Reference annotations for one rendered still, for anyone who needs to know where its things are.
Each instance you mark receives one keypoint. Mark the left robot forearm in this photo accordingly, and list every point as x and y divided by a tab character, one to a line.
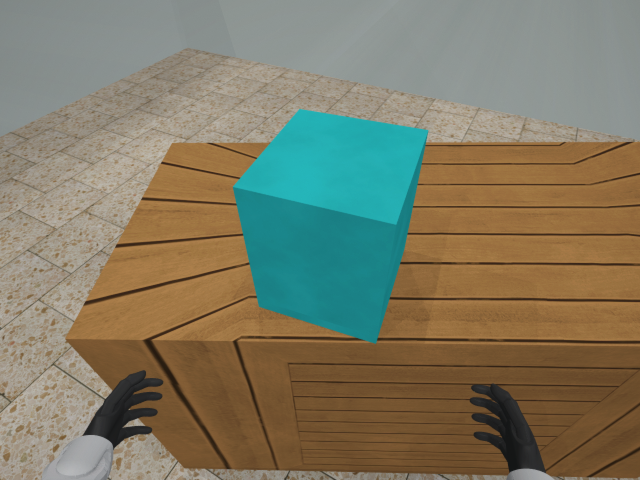
87	457

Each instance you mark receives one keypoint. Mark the right robot hand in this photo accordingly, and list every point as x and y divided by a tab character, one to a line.
517	443

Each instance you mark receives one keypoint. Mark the pedestal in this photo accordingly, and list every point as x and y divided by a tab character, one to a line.
521	268

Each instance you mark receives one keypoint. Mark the left robot hand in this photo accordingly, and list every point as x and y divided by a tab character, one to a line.
114	414

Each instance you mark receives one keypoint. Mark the carton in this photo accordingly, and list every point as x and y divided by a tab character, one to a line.
325	211

